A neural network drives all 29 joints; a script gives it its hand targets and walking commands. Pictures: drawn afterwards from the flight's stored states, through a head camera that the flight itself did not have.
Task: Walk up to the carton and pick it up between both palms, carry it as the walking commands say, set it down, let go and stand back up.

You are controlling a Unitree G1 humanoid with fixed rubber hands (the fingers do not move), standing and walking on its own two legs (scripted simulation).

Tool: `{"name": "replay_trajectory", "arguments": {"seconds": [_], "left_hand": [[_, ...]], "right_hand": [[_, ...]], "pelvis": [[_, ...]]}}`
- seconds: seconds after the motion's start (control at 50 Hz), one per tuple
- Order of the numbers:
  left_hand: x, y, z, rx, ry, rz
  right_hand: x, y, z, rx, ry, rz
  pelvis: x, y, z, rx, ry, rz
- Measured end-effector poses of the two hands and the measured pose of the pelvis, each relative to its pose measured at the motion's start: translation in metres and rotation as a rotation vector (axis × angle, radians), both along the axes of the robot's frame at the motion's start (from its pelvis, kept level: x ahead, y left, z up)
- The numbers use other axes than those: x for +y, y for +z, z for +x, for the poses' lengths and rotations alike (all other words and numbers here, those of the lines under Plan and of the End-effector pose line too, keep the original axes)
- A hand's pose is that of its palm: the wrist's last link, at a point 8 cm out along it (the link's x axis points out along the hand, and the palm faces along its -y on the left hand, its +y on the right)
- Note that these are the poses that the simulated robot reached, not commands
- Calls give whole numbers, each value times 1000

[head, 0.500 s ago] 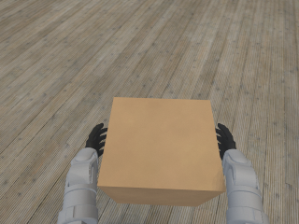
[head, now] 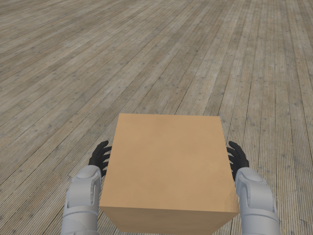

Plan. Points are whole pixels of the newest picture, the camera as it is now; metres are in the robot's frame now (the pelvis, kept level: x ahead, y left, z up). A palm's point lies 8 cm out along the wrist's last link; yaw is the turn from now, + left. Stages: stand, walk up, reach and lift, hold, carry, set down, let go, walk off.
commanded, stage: reach and lift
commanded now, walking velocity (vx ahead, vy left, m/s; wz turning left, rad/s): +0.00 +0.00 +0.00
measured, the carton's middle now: (166, 178) +0.30 +0.00 -0.04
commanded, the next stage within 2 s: hold in 0.74 s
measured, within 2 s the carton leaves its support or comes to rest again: neither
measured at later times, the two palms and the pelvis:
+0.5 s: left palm (94, 172) +0.28 +0.18 +0.03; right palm (240, 173) +0.28 -0.18 +0.04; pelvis +0.01 +0.00 +0.00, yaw +0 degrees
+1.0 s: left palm (94, 176) +0.27 +0.18 +0.03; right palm (241, 176) +0.27 -0.18 +0.03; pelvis +0.01 +0.00 +0.00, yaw +1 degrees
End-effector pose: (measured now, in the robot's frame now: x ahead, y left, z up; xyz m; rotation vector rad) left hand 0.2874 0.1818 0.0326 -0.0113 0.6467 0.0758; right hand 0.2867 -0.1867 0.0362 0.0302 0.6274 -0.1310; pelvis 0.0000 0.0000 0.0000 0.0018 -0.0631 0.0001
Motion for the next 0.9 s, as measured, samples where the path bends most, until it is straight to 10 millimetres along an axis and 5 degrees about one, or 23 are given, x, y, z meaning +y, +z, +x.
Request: {"name": "replay_trajectory", "arguments": {"seconds": [0.9], "left_hand": [[1,-2,-17,26,1,32]], "right_hand": [[2,-1,-13,27,15,-22]], "pelvis": [[-1,1,8,-41,12,-4]]}}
